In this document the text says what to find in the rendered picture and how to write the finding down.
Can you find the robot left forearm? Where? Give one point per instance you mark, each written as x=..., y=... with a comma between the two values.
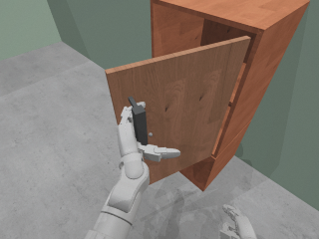
x=121, y=207

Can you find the left robot hand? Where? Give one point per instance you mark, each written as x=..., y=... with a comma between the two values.
x=128, y=143

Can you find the handle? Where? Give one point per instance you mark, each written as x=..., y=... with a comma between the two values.
x=140, y=122

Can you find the cupboard door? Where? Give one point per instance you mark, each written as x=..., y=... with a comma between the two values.
x=186, y=93

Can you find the right robot hand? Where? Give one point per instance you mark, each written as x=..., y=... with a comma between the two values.
x=242, y=229

